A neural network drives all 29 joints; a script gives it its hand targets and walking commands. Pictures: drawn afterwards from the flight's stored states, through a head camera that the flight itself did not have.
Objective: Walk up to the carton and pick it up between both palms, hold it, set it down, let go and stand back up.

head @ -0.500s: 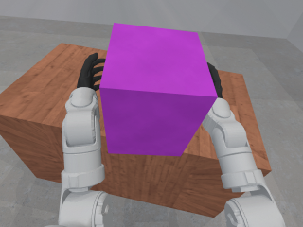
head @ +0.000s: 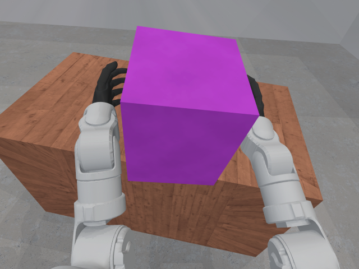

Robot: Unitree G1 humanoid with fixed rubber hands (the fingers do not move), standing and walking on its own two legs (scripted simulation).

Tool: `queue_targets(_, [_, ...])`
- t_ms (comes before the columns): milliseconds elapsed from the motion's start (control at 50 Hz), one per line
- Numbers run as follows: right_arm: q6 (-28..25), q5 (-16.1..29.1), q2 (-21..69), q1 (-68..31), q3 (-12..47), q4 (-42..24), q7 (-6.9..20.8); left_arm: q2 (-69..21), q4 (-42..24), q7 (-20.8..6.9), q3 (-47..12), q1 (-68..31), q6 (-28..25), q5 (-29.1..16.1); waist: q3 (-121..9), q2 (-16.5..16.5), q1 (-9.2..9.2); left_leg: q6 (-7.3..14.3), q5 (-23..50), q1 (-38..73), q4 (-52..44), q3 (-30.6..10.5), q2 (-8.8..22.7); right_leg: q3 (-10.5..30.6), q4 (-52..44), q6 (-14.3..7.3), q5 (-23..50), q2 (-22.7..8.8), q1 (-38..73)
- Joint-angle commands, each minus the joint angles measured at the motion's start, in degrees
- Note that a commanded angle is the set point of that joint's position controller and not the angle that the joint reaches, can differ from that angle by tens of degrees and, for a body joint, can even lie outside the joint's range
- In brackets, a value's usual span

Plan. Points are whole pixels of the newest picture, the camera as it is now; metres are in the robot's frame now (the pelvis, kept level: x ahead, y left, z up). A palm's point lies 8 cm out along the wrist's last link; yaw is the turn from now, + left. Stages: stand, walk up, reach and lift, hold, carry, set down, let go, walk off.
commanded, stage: hold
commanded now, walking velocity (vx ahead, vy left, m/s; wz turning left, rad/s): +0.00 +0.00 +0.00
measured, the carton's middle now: (179, 113) +0.39 +0.01 +0.17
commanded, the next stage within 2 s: none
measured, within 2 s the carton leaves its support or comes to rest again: neither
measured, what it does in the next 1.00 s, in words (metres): stands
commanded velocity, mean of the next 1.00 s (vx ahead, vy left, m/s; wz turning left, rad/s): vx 0.00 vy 0.00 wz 0.00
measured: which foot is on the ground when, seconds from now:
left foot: down 0.00-1.00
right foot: down 0.00-1.00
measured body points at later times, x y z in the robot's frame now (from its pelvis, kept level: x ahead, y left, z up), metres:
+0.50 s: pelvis +0.00 +0.00 +0.00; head -0.02 +0.03 +0.45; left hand +0.37 +0.16 +0.21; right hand +0.38 -0.14 +0.19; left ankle +0.01 +0.12 -0.75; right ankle +0.03 -0.11 -0.75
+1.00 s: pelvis +0.00 +0.00 +0.00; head -0.01 +0.03 +0.45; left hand +0.38 +0.15 +0.20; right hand +0.38 -0.14 +0.18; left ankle +0.01 +0.12 -0.75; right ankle +0.03 -0.11 -0.75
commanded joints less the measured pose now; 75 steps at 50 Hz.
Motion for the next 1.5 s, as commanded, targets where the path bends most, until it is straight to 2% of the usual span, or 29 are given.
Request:
queue_targets(0, [-2.9, 1.6, 18.0, -40.1, 11.7, -13.7, 4.1, -21.1, -3.9, -5.7, -24.3, -30.4, -3.3, -7.9, -22.0, 6.1, -0.86, -2.1, 12.5, -1.0, -2.5, 4.8, -1.6, -1.5, 1.5, 1.3, 1.8, 1.3, 10.9])
queue_targets(120, [-3.4, 2.4, 19.6, -41.9, 13.6, -17.5, 3.3, -21.8, -6.6, -6.2, -25.8, -31.3, -4.0, -8.7, -28.0, 6.2, -1.48, -2.0, 19.3, 1.3, -0.2, 4.1, -2.4, -1.3, 2.3, 1.7, 9.9, 1.3, 13.0])
queue_targets(220, [-3.4, 3.4, 20.8, -41.7, 16.3, -20.0, 2.5, -22.0, -8.5, -6.7, -26.7, -30.7, -4.6, -9.2, -31.2, 6.2, -1.23, -1.7, 23.5, 2.1, 0.7, 3.4, -2.8, -1.0, 3.0, 2.2, 16.2, 1.0, 14.9])
queue_targets(280, [-2.9, 3.4, 20.2, -40.3, 16.3, -18.7, 2.5, -21.2, -7.8, -6.9, -25.6, -29.8, -4.1, -8.7, -28.6, 5.4, -0.79, -1.5, 21.6, 1.3, -0.1, 3.6, -2.5, -0.9, 2.9, 2.2, 15.0, 0.8, 15.0])
queue_targets(420, [-2.3, 2.5, 18.9, -39.3, 13.4, -14.9, 3.1, -20.6, -4.2, -6.8, -23.1, -29.4, -2.9, -7.7, -21.8, 4.4, -0.39, -1.3, 13.6, -1.4, -2.6, 4.5, -1.7, -1.1, 1.7, 1.8, 6.1, 0.8, 13.0])
queue_targets(480, [-2.7, 2.4, 18.8, -40.4, 12.8, -15.3, 3.2, -21.0, -4.5, -6.6, -23.8, -30.3, -3.1, -7.9, -22.6, 5.1, -0.87, -1.7, 14.0, -0.9, -2.2, 4.5, -1.8, -1.3, 1.7, 1.6, 5.5, 1.0, 12.5])
queue_targets(640, [-3.6, 2.8, 19.8, -42.2, 14.4, -18.8, 2.9, -22.3, -8.0, -6.2, -27.5, -32.0, -4.5, -9.3, -29.2, 7.4, -2.02, -2.6, 20.9, 2.9, 0.4, 3.8, -2.4, -1.5, 2.3, 1.6, 10.3, 1.6, 11.6])
queue_targets(820, [-2.7, 1.9, 18.4, -39.6, 12.8, -14.5, 3.8, -20.9, -4.2, -6.0, -23.7, -29.6, -3.3, -7.7, -23.2, 5.5, -0.56, -1.9, 15.0, -0.5, -2.0, 4.5, -1.7, -1.4, 1.8, 1.5, 5.0, 1.2, 12.1])
queue_targets(920, [-3.2, 2.5, 19.1, -41.1, 13.7, -16.7, 3.4, -21.3, -5.3, -6.3, -24.1, -29.9, -3.5, -8.0, -25.5, 4.9, -0.70, -1.6, 17.9, 0.7, -1.1, 4.3, -2.0, -1.3, 2.1, 1.7, 9.0, 1.2, 13.4])
queue_targets(1000, [-3.6, 3.3, 20.3, -42.1, 15.7, -19.8, 2.6, -21.9, -7.9, -6.6, -26.1, -30.5, -4.2, -9.0, -29.5, 5.3, -1.13, -1.7, 22.4, 2.4, 0.3, 3.7, -2.5, -1.0, 2.7, 2.0, 14.6, 1.2, 14.4])
queue_targets(1060, [-3.6, 3.5, 20.6, -41.6, 16.4, -20.2, 2.4, -21.9, -8.6, -6.7, -26.8, -30.5, -4.5, -9.3, -30.1, 5.8, -1.29, -1.7, 23.1, 2.6, 0.5, 3.5, -2.6, -1.0, 2.8, 2.1, 16.0, 1.0, 14.5])
queue_targets(1220, [-2.5, 2.2, 18.7, -39.1, 13.0, -14.5, 3.3, -20.5, -4.2, -6.5, -23.8, -29.7, -3.2, -7.9, -21.9, 5.3, -0.88, -1.6, 13.1, -1.2, -2.5, 4.5, -1.7, -1.3, 1.7, 1.7, 5.2, 0.8, 12.1])
queue_targets(1280, [-2.6, 1.8, 18.3, -39.7, 11.6, -13.7, 3.7, -20.7, -3.3, -6.3, -23.4, -30.2, -3.0, -7.7, -21.1, 5.5, -0.98, -1.7, 11.5, -1.9, -2.9, 4.7, -1.6, -1.4, 1.6, 1.5, 2.8, 1.0, 11.6])
queue_targets(1400, [-3.6, 2.2, 19.4, -42.5, 13.1, -17.6, 3.3, -21.9, -6.3, -6.2, -26.0, -31.9, -4.2, -8.9, -27.6, 6.6, -1.89, -2.2, 18.3, 1.6, -0.3, 4.1, -2.3, -1.6, 2.2, 1.6, 8.8, 1.5, 11.9])
queue_targets(1480, [-3.8, 2.7, 20.3, -42.6, 15.0, -19.5, 3.0, -22.4, -8.0, -6.2, -27.3, -31.8, -4.9, -9.4, -31.0, 7.0, -1.80, -2.3, 22.4, 3.1, 0.7, 3.6, -2.5, -1.4, 2.6, 1.7, 12.7, 1.6, 12.5])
